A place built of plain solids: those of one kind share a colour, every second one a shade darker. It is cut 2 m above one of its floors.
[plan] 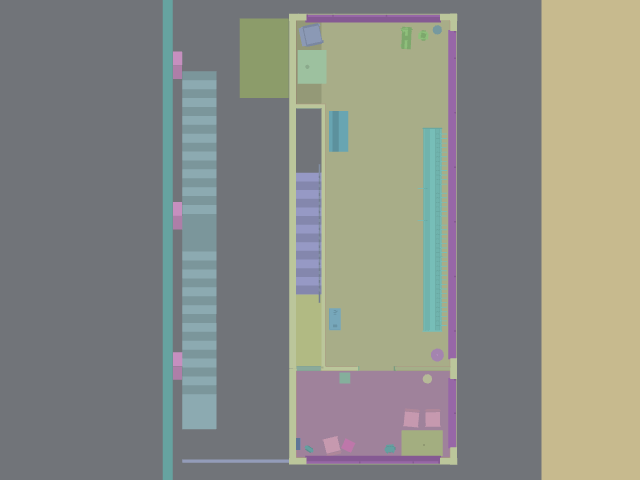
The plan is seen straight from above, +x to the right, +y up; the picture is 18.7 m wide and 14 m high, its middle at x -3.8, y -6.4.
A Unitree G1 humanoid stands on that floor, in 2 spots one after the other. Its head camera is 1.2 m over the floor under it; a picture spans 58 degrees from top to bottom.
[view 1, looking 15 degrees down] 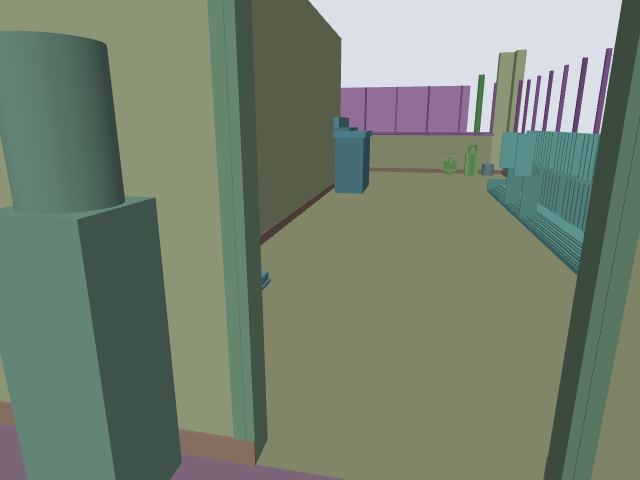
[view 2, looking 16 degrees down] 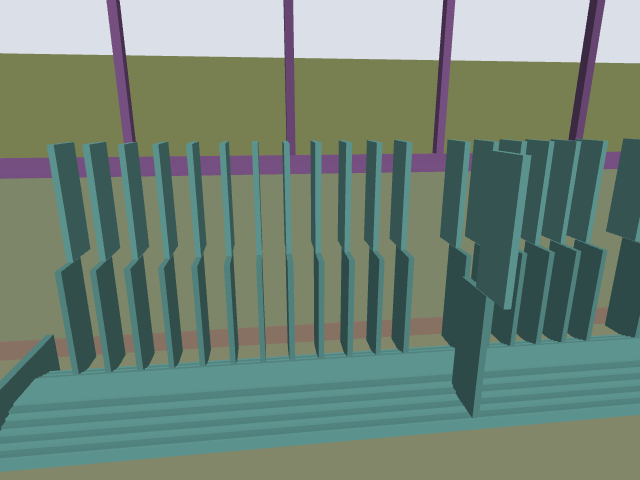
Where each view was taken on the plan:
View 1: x -2.15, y -11.45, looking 102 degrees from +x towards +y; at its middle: raised_floor_operating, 4.63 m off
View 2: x -2.15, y -4.15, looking -7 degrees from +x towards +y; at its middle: lever_frame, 1.95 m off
